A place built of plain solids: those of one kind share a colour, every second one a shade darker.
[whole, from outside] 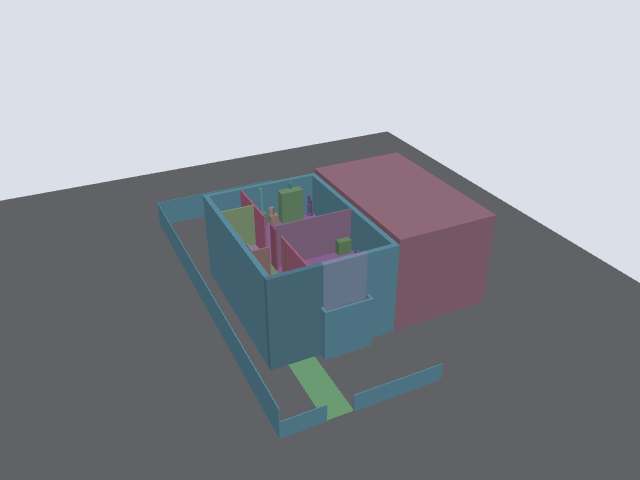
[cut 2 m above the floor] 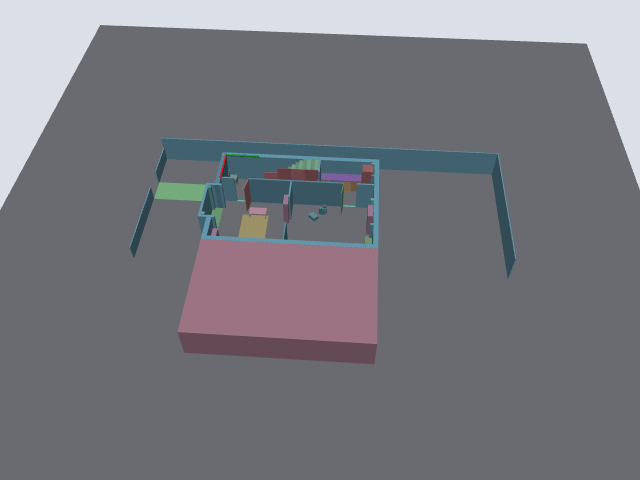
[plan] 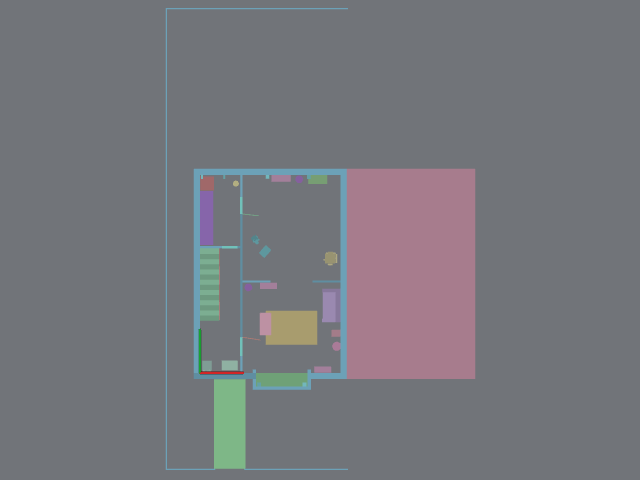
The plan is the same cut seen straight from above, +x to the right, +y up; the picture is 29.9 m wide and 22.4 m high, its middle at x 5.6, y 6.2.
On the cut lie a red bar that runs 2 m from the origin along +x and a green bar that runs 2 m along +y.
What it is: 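A semi-detached two-storey house, 6.6 m wide inside and 9.2 m deep; a hall 1.87 m wide with a straight stair of 15 risers of 190 mm on goings of 239 mm; a through lounge; a bay window at the front; upstairs three bedrooms and a bathroom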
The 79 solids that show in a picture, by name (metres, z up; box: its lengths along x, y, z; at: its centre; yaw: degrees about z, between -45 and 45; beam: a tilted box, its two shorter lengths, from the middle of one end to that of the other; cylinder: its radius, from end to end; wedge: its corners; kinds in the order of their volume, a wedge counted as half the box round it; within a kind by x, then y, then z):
{
 "neighbour_house_1": {"box": [6.0, 9.82, 5.71], "at": [9.85, 4.62, 2.81]},
 "wall_1": {"box": [0.06, 21.56, 1.85], "at": [-1.57, 6.25, 0.88]},
 "wall_2": {"box": [2.31, 0.06, 1.05], "at": [-0.45, -4.51, 0.47]},
 "wall_3": {"box": [0.29, 9.82, 5.41], "at": [-0.15, 4.62, 2.66]},
 "wall_4": {"box": [1.03, 0.11, 2.75], "at": [0.51, 5.87, 1.33]},
 "wall_5": {"box": [2.91, 0.29, 5.41], "at": [1.16, -0.15, 2.66]},
 "wall_6": {"box": [0.11, 0.79, 2.75], "at": [1.93, 0.39, 1.33]},
 "wall_7": {"box": [0.11, 5.75, 2.75], "at": [1.93, 4.54, 1.33]},
 "wall_8": {"box": [0.11, 1.03, 2.75], "at": [1.93, 8.72, 1.33]},
 "wall_9": {"box": [0.16, 0.95, 3.0], "at": [2.53, -0.32, 1.45]},
 "wall_10": {"box": [1.31, 0.11, 2.75], "at": [2.64, 4.26, 1.33]},
 "wall_11": {"box": [8.51, 0.06, 1.85], "at": [2.65, 17.0, 0.88]},
 "wall_12": {"box": [7.14, 0.29, 5.41], "at": [3.28, 9.38, 2.66]},
 "wall_13": {"box": [2.73, 0.16, 3.0], "at": [3.82, -0.71, 1.45]},
 "wall_14": {"box": [4.84, 0.06, 1.05], "at": [4.49, -4.51, 0.47]},
 "wall_15": {"box": [0.16, 0.95, 3.0], "at": [5.1, -0.32, 1.45]},
 "wall_16": {"box": [1.31, 0.11, 2.75], "at": [5.9, 4.26, 1.33]},
 "wall_17": {"box": [1.83, 0.29, 5.41], "at": [5.93, -0.15, 2.66]},
 "wall_18": {"box": [0.29, 9.82, 5.41], "at": [6.7, 4.62, 2.66]},
 "upper_floor_rooms_1": {"box": [4.69, 9.25, 0.14], "at": [4.22, 4.62, 2.77]},
 "tread_1": {"box": [0.9, 0.27, 0.21], "at": [0.45, 2.57, 0.08]},
 "tread_2": {"box": [0.9, 0.27, 0.4], "at": [0.45, 2.81, 0.18]},
 "tread_3": {"box": [0.9, 0.27, 0.59], "at": [0.45, 3.05, 0.27]},
 "tread_4": {"box": [0.9, 0.27, 0.78], "at": [0.45, 3.29, 0.37]},
 "tread_5": {"box": [0.9, 0.27, 0.97], "at": [0.45, 3.53, 0.46]},
 "tread_6": {"box": [0.9, 0.27, 1.16], "at": [0.45, 3.76, 0.56]},
 "tread_7": {"box": [0.9, 0.27, 1.35], "at": [0.45, 4.0, 0.65]},
 "tread_8": {"box": [0.9, 0.27, 1.54], "at": [0.45, 4.24, 0.75]},
 "tread_9": {"box": [0.9, 0.27, 1.73], "at": [0.45, 4.48, 0.84]},
 "tread_10": {"box": [0.9, 0.27, 1.92], "at": [0.45, 4.72, 0.94]},
 "tread_11": {"box": [0.9, 0.27, 2.1], "at": [0.45, 4.96, 1.03]},
 "tread_12": {"box": [0.9, 0.27, 2.29], "at": [0.45, 5.2, 1.13]},
 "tread_13": {"box": [0.9, 0.27, 2.48], "at": [0.45, 5.44, 1.22]},
 "tread_14": {"box": [0.9, 0.27, 2.67], "at": [0.45, 5.68, 1.32]},
 "ground_1": {"box": [1.48, 4.18, 0.5], "at": [1.39, -2.38, -0.25]},
 "ground_2": {"box": [2.41, 0.63, 0.5], "at": [3.82, -0.32, -0.25]},
 "landing_wall_1": {"box": [0.11, 3.14, 2.66], "at": [1.93, 1.57, 4.03]},
 "landing_wall_2": {"box": [0.11, 0.73, 2.66], "at": [1.93, 4.24, 4.03]},
 "landing_wall_3": {"box": [0.11, 3.78, 2.66], "at": [1.93, 7.34, 4.03]},
 "front_wall_over_bay_1": {"box": [2.41, 0.29, 2.66], "at": [3.82, -0.15, 4.03]},
 "wardrobe_bed_1": {"box": [1.39, 0.6, 2.05], "at": [4.94, 8.94, 3.82]},
 "bedrooms_wall_1": {"box": [4.58, 0.11, 2.66], "at": [4.27, 4.26, 4.03]},
 "shelf_1": {"box": [0.8, 0.3, 1.72], "at": [3.2, 4.06, 0.81]},
 "shelf_2": {"box": [0.9, 0.32, 1.77], "at": [3.79, 9.08, 0.83]},
 "shelf_3": {"box": [0.8, 0.3, 1.25], "at": [5.73, 0.15, 0.57]},
 "fridge_freezer_1": {"box": [0.65, 0.65, 1.85], "at": [0.33, 8.84, 0.88]},
 "kitchen_unit_1": {"box": [0.6, 0.63, 0.91], "at": [0.3, 7.54, 0.41]},
 "kitchen_unit_2": {"box": [0.6, 0.63, 0.91], "at": [0.3, 8.17, 0.41]},
 "dresser_1": {"box": [0.9, 0.42, 0.92], "at": [5.5, 9.03, 0.41]},
 "dresser_2": {"box": [0.8, 0.42, 0.87], "at": [5.99, 4.0, 3.23]},
 "sofa_1": {"box": [0.65, 1.24, 0.37], "at": [6.05, 3.14, 0.24]},
 "sofa_2": {"box": [0.24, 1.56, 0.83], "at": [6.44, 3.14, 0.36]},
 "bath_wall_1": {"box": [1.87, 0.11, 2.66], "at": [0.94, 7.06, 4.03]},
 "upper_floor_landing_1": {"box": [0.98, 3.37, 0.14], "at": [1.39, 4.13, 2.77]},
 "stair_guard_1": {"box": [0.04, 0.84, 1.66], "at": [0.92, 2.88, 0.78]},
 "stair_guard_2": {"box": [0.04, 0.84, 2.37], "at": [0.92, 3.72, 1.14]},
 "stair_guard_3": {"box": [0.04, 0.84, 3.08], "at": [0.92, 4.56, 1.49]},
 "stair_guard_4": {"box": [0.04, 0.84, 3.79], "at": [0.92, 5.39, 1.85]},
 "box_wall_1": {"box": [0.96, 0.11, 2.66], "at": [0.48, 2.41, 4.03]},
 "box_wall_2": {"box": [0.06, 0.11, 2.66], "at": [1.84, 2.41, 4.03]},
 "laid_rug_front_room_1": {"box": [2.4, 1.6, 0.06], "at": [4.27, 2.11, -0.02]},
 "curtains_curtains_1": {"box": [0.18, 0.19, 2.34], "at": [2.76, -0.54, 1.22]},
 "curtains_curtains_2": {"box": [0.17, 0.19, 2.34], "at": [3.11, 9.15, 4.06]},
 "curtains_curtains_3": {"box": [0.17, 0.19, 2.34], "at": [5.08, 9.15, 1.22]},
 "nightstand_1": {"cylinder": 0.15, "from": [3.74, 9.09, 3.39], "to": [3.74, 9.09, 3.86]},
 "nightstand_2": {"box": [0.5, 0.43, 0.6], "at": [3.82, 9.03, 3.09]},
 "slotfit_seat_1": {"box": [0.47, 0.47, 0.57], "at": [6.07, 5.34, 0.24]},
 "chair_hall_1": {"box": [0.45, 0.44, 0.52], "at": [0.33, 0.34, 0.21]},
 "plant_pot_1": {"cylinder": 0.18, "from": [2.26, 3.99, 0.0], "to": [2.26, 3.99, 0.38]},
 "plant_pot_2": {"cylinder": 0.18, "from": [4.63, 9.04, 0.0], "to": [4.63, 9.04, 0.38]},
 "door_leaf_front_room_1": {"box": [0.85, 0.04, 2.05], "at": [2.4, 1.6, 0.97], "yaw": -9.1},
 "worktop_1": {"box": [0.62, 2.52, 0.04], "at": [0.31, 7.23, 0.88]},
 "door_leaf_kitchen_side_1": {"box": [0.76, 0.04, 2.05], "at": [2.36, 7.37, 0.97], "yaw": -6.6},
 "clutter_clutter_back_1": {"box": [0.35, 0.5, 0.29], "at": [3.04, 5.66, 0.1], "yaw": -41.2},
 "box_cardboard_1": {"box": [0.45, 0.34, 0.31], "at": [6.36, 1.85, 0.11]},
 "floor_lamp_1": {"cylinder": 0.21, "from": [6.38, 1.24, 1.25], "to": [6.38, 1.24, 1.55]},
 "coffee_table_1": {"box": [0.54, 1.05, 0.07], "at": [3.06, 2.28, 0.36]},
 "laid_doormat_1": {"box": [0.75, 0.45, 0.06], "at": [1.39, 0.35, -0.02]},
 "threshold_1": {"box": [0.12, 0.79, 0.07], "at": [1.93, 7.81, -0.01]}
}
